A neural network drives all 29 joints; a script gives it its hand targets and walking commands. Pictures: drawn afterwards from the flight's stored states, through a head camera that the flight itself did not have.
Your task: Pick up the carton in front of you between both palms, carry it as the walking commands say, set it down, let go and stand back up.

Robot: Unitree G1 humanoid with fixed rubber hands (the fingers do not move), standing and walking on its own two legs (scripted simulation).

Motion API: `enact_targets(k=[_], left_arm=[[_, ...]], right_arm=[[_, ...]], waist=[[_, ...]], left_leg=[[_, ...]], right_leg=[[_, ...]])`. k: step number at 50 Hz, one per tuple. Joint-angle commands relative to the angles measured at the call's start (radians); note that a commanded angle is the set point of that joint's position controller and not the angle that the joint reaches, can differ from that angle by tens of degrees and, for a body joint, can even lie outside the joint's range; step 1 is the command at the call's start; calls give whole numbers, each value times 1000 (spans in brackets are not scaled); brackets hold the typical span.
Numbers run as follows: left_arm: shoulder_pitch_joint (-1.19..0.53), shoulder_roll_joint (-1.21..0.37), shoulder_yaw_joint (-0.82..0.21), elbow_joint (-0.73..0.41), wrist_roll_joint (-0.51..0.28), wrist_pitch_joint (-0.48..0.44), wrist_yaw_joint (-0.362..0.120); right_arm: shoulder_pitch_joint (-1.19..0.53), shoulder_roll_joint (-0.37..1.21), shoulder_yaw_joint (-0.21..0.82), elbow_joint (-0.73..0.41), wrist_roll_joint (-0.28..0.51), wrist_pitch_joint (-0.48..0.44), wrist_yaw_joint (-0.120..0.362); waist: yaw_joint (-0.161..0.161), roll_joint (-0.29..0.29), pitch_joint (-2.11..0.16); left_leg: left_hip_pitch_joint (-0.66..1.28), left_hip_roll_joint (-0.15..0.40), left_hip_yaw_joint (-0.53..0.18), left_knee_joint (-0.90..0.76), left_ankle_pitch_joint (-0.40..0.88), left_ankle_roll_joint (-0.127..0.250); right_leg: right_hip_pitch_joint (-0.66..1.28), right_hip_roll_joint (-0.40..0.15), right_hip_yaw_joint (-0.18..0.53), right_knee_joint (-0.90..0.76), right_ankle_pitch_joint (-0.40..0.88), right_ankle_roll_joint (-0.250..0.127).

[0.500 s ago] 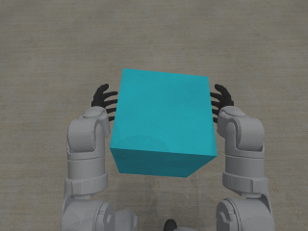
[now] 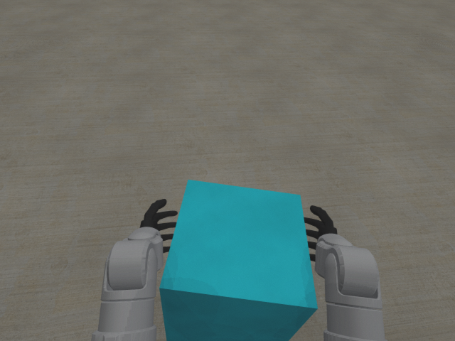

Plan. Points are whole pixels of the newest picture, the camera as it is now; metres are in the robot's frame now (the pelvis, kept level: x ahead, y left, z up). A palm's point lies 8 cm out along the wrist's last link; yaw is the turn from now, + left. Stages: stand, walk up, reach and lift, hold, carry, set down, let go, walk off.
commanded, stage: carry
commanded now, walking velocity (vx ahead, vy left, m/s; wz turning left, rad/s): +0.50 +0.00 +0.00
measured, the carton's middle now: (232, 270) +0.25 +0.00 -0.02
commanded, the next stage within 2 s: none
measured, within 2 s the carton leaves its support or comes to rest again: neither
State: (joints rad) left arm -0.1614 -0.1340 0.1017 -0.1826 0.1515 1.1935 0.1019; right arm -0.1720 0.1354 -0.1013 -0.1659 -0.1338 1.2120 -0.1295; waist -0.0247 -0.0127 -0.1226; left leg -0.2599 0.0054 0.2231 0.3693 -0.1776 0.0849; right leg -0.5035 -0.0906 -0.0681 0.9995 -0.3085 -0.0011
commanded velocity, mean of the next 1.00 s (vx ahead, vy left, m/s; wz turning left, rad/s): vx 0.50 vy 0.00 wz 0.00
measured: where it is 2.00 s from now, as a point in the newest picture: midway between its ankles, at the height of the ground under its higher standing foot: (225, 186)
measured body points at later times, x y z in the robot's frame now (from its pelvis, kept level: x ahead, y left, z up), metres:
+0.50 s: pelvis +0.31 -0.05 +0.00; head +0.31 -0.06 +0.45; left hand +0.58 +0.12 +0.07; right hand +0.60 -0.18 +0.06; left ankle +0.24 +0.08 -0.66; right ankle +0.34 -0.12 -0.74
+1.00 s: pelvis +0.63 +0.03 +0.00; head +0.64 +0.04 +0.45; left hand +0.91 +0.17 +0.05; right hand +0.91 -0.13 +0.06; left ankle +0.63 +0.10 -0.74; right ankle +0.61 -0.12 -0.67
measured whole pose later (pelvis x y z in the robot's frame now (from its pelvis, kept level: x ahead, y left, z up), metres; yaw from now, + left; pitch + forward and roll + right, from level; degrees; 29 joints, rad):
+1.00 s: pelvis +0.63 +0.03 +0.00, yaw +0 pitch +4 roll -1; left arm -0.18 -0.14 0.09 -0.27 0.14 1.19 0.11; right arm -0.18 0.14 -0.10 -0.26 -0.12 1.21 -0.13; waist -0.02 -0.02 -0.05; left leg -0.26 0.05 0.24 0.36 -0.18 0.06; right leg -0.53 -0.10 -0.08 1.02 -0.30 0.00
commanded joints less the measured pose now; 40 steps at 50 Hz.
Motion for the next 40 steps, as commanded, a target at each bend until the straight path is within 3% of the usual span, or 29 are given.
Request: enact_targets(k=[1, 5, 11, 13, 15, 16, 17, 18, 19, 20, 21, 22, 24, 27, 33, 37, 39, 40], left_arm=[[-483, -1066, -711, -68, -446, -30, -273], [-457, -1039, -723, -96, -445, -34, -263], [-466, -944, -719, -160, -459, 8, -255], [-469, -915, -705, -156, -456, 25, -257], [-465, -898, -691, -135, -453, 37, -259], [-452, -891, -678, -116, -449, 40, -261], [-454, -874, -661, -96, -433, 37, -263], [-439, -900, -656, -65, -432, 33, -264], [-447, -926, -658, -82, -443, 31, -266], [-461, -965, -669, -94, -450, 25, -269], [-491, -998, -678, -110, -455, 17, -272], [-504, -1021, -685, -125, -460, 11, -275], [-522, -1043, -696, -139, -471, 0, -281], [-501, -1018, -699, -169, -486, 1, -287], [-438, -941, -683, -162, -462, 25, -282], [-426, -925, -673, -116, -438, 38, -277], [-441, -926, -677, -105, -435, 40, -277], [-446, -918, -677, -99, -434, 42, -276]], right_arm=[[-511, 1025, 698, -108, 470, -38, 337], [-476, 983, 697, -131, 464, -40, 336], [-454, 896, 680, -177, 443, -9, 312], [-460, 870, 678, -177, 436, 5, 306], [-477, 850, 681, -179, 437, 18, 303], [-489, 836, 680, -180, 438, 24, 302], [-526, 847, 693, -201, 451, 35, 302], [-555, 853, 700, -209, 455, 40, 306], [-561, 886, 704, -182, 461, 36, 309], [-561, 912, 700, -180, 463, 27, 314], [-569, 939, 700, -181, 462, 18, 317], [-567, 959, 706, -190, 463, 10, 316], [-572, 977, 717, -204, 451, -5, 309], [-528, 989, 722, -211, 438, -14, 296], [-472, 925, 709, -206, 425, 12, 289], [-477, 899, 696, -174, 431, 30, 303], [-466, 896, 681, -148, 434, 31, 310], [-457, 895, 673, -133, 433, 30, 312]], waist=[[13, 118, -206], [7, 124, -155], [0, 152, -81], [0, 163, -78], [22, 136, -146], [43, 87, -227], [56, -133, -334], [59, -323, -344], [51, -234, -319], [49, -148, -316], [43, -51, -290], [37, -30, -274], [36, -83, -263], [37, -121, -222], [43, -126, -135], [45, -146, -86], [22, -88, -150], [1, -12, -209]], left_leg=[[211, 286, -278, -266, -96, 59], [283, 252, -205, -254, 46, 42], [364, 234, -133, -177, 302, 33], [371, 231, -111, -111, 401, 14], [292, 189, -28, 113, 566, -22], [146, 161, -7, 291, 452, -56], [-144, 81, -22, 607, 179, -109], [-385, -44, -94, 810, -284, -114], [-453, 19, -191, 935, -305, -85], [-456, 65, -218, 949, -273, -66], [-430, 106, -230, 883, -210, -61], [-393, 131, -234, 798, -157, -65], [-335, 122, -187, 683, -102, -75], [-345, 120, -140, 498, -39, -100], [-312, 78, -48, 193, 119, -97], [-225, 62, -7, 100, 119, -73], [54, 1, 61, 56, 43, -66], [263, 91, -66, 47, -12, -57]], right_leg=[[-88, -32, -8, -146, 84, 28], [-136, -22, -57, -325, 209, 39], [-125, 10, -112, -458, 255, 12], [-48, 29, -137, -510, 241, -9], [226, 107, -218, -587, 192, -26], [471, 53, -149, -574, 148, -37], [735, -217, 278, -629, -1, -147], [831, -338, 584, -759, 98, -239], [807, -338, 500, -737, 229, -240], [747, -310, 411, -717, 313, -219], [661, -290, 324, -729, 317, -180], [588, -265, 254, -764, 266, -143], [523, -232, 146, -811, 188, -118], [510, -211, 74, -865, 135, -134], [564, -161, -45, -832, 337, -107], [585, -161, -76, -749, 422, -76], [484, -104, -162, -510, 509, -35], [332, -74, -168, -313, 379, -2]])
